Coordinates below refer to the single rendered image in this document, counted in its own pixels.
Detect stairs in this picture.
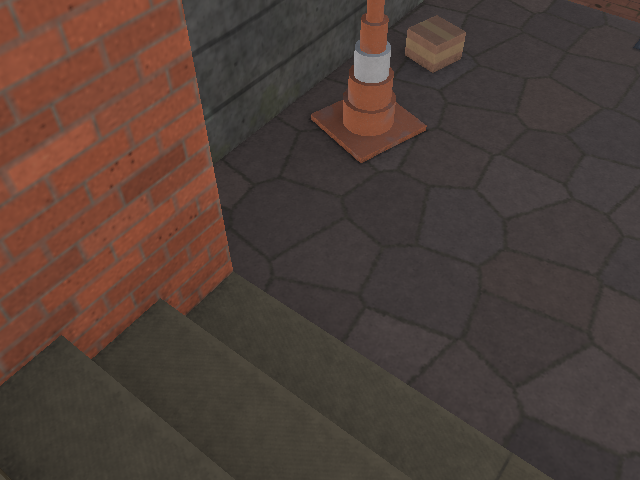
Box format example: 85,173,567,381
0,271,554,480

